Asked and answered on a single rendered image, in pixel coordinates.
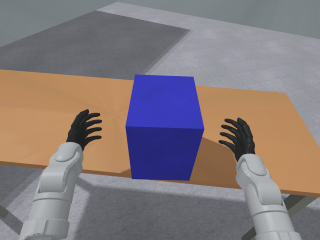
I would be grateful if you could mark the carton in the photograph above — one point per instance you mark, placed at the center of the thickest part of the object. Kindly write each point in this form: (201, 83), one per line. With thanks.
(164, 127)

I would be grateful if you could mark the table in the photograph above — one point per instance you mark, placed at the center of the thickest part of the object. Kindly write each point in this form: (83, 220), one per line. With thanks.
(37, 111)

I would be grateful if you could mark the robot left forearm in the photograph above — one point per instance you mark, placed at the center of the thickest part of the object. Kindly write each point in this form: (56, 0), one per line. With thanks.
(48, 218)

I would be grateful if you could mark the robot right forearm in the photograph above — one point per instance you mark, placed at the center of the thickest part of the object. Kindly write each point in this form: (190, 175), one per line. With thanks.
(264, 199)

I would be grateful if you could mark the robot left hand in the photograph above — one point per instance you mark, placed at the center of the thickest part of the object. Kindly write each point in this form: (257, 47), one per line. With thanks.
(79, 132)

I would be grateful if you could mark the robot right hand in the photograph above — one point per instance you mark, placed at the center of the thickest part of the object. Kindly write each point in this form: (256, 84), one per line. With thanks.
(243, 139)

